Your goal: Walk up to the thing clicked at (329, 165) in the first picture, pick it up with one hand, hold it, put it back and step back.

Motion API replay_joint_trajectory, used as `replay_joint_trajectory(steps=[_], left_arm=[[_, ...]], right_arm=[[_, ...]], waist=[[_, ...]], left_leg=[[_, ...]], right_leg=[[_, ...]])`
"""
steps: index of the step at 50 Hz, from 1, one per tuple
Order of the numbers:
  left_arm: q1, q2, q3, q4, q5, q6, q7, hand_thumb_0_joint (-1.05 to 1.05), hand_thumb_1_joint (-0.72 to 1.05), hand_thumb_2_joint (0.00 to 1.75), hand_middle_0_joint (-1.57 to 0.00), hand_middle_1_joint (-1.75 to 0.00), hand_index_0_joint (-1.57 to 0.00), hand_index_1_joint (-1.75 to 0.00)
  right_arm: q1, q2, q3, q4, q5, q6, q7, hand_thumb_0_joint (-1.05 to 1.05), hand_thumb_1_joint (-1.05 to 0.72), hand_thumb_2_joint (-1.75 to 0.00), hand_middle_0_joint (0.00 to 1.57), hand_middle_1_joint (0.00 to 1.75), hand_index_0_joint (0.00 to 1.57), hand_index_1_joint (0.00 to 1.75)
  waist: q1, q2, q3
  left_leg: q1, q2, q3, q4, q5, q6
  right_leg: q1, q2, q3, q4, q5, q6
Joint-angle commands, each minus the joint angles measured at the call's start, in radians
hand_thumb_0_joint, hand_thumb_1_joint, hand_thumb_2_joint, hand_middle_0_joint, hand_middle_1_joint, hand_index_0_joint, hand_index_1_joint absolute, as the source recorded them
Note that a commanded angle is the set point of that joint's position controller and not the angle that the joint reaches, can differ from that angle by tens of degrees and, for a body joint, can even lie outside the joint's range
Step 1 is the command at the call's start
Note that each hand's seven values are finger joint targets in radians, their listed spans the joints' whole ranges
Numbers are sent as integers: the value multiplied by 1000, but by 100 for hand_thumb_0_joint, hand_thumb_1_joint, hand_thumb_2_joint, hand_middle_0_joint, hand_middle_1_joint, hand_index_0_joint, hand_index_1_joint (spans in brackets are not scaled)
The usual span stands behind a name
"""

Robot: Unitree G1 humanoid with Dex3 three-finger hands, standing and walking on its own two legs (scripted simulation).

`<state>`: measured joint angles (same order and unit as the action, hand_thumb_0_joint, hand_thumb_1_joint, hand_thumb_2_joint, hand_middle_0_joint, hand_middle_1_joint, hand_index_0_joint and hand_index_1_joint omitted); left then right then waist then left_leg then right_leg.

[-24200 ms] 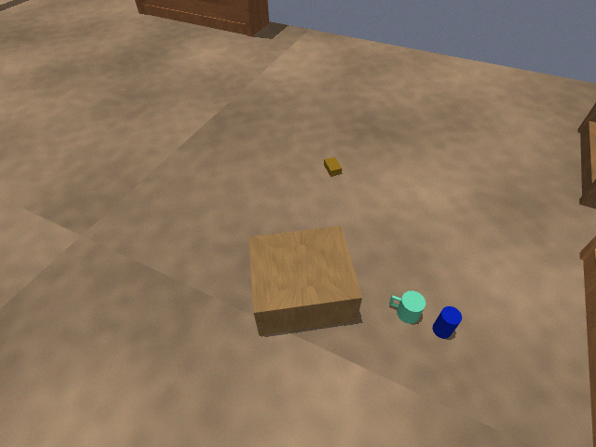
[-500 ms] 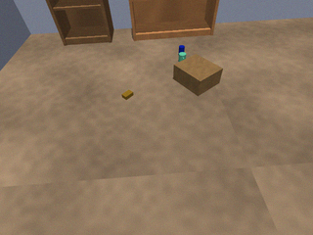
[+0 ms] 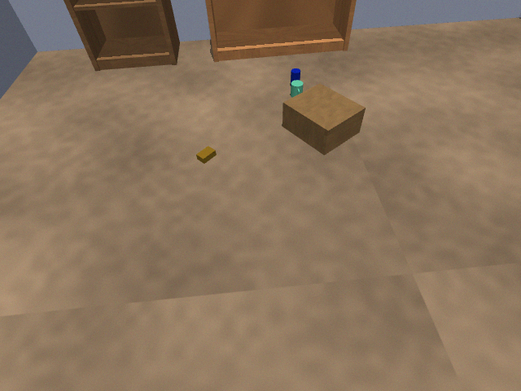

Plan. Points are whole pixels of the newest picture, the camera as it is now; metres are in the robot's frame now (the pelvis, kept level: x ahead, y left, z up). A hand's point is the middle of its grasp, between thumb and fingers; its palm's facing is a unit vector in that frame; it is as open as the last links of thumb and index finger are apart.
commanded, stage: stand
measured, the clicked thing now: (206, 154) +1.43 +0.36 -0.76
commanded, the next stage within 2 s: none
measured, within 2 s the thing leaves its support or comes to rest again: neither
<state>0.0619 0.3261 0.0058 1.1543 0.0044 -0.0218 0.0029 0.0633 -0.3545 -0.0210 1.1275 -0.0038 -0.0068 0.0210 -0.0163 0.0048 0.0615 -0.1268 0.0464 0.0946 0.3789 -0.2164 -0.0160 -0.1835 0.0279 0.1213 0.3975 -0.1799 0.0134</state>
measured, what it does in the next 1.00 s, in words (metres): stands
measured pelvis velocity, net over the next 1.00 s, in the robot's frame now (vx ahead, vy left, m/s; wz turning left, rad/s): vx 0.00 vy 0.00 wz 0.06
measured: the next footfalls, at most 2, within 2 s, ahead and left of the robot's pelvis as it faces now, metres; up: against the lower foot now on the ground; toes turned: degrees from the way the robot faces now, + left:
none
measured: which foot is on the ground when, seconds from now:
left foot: down 0.00-1.00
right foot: down 0.00-1.00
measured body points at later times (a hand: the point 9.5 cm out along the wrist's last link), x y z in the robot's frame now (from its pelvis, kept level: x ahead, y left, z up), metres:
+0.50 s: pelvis +0.00 +0.00 +0.00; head +0.02 +0.00 +0.45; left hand +0.07 +0.31 -0.13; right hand +0.10 -0.29 -0.13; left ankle -0.01 +0.13 -0.74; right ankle +0.02 -0.13 -0.74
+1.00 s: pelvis +0.00 +0.00 +0.00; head +0.01 +0.00 +0.45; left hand +0.06 +0.31 -0.13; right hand +0.09 -0.29 -0.13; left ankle -0.01 +0.13 -0.74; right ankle +0.02 -0.13 -0.74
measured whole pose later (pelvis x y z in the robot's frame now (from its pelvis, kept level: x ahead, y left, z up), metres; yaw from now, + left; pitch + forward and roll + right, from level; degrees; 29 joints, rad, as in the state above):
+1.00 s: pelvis +0.00 +0.00 +0.00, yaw +3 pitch -2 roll +0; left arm 0.11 0.34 0.01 1.15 0.01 -0.01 0.00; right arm 0.10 -0.35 -0.01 1.14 -0.01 -0.01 0.02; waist -0.01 0.00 0.05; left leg -0.11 0.02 0.04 0.32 -0.17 -0.01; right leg -0.13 0.00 0.07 0.32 -0.15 0.02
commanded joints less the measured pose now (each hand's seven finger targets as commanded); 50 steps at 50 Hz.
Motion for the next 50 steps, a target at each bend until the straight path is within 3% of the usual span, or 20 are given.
replay_joint_trajectory(steps=[1, 8, 13, 22, 26, 38, 44, 50], left_arm=[[-50, 234, 42, -56, 3, -22, 13, 0, 90, 90, -20, -30, -20, -30], [-44, 218, 43, -58, 2, -15, 9, 0, 90, 90, -20, -30, -20, -30], [-45, 218, 42, -59, 3, -11, 7, 0, 90, 90, -20, -30, -20, -30], [-22, 221, 40, -64, 4, -16, 7, 0, 90, 90, -20, -30, -20, -30], [-14, 223, 39, -65, 2, -17, 8, 0, 90, 90, -20, -30, -20, -30], [2, 228, 38, -64, 6, -11, 8, 0, 90, 90, -20, -30, -20, -30], [6, 229, 35, -67, 6, -15, 7, 0, 90, 90, -20, -30, -20, -30], [6, 232, 36, -64, 5, -12, 6, 0, 90, 90, -20, -30, -20, -30]], right_arm=[[-48, -209, -35, -58, -6, -21, -19, 0, -90, -90, 20, 30, 20, 30], [-44, -208, -32, -51, -6, -30, -24, 0, -90, -90, 20, 30, 20, 30], [-47, -207, -32, -49, -7, -28, -25, 0, -90, -90, 20, 30, 20, 30], [-31, -208, -34, -49, -8, -27, -22, 0, -90, -90, 20, 30, 20, 30], [-29, -211, -34, -48, -7, -28, -23, 0, -90, -90, 20, 30, 20, 30], [-24, -208, -29, -51, -6, -22, -23, 0, -90, -90, 20, 30, 20, 30], [-19, -209, -29, -50, -6, -23, -22, 0, -90, -90, 20, 30, 20, 30], [-15, -207, -29, -49, -5, -21, -19, 0, -90, -90, 20, 30, 20, 30]], waist=[[2, -16, -109], [7, 17, -146], [7, 14, -90], [3, 0, -118], [5, 5, -132], [8, 3, -78], [7, -1, -86], [8, -11, -65]], left_leg=[[28, 108, -127, -89, 101, 40], [54, 108, -126, -101, 178, 31], [20, 103, -138, -132, 40, 31], [57, 100, -136, -112, 107, 34], [76, 104, -136, -97, 181, 34], [33, 98, -151, -128, 66, 35], [42, 97, -149, -115, 95, 34], [12, 91, -161, -134, 11, 35]], right_leg=[[45, -123, 55, -68, 228, -26], [83, -130, 37, -74, 264, -26], [44, -125, 34, -105, 145, -23], [47, -136, 28, -112, 193, -27], [61, -140, 23, -102, 241, -27], [40, -137, 19, -123, 134, -25], [44, -143, 20, -126, 158, -26], [39, -138, 18, -131, 75, -27]])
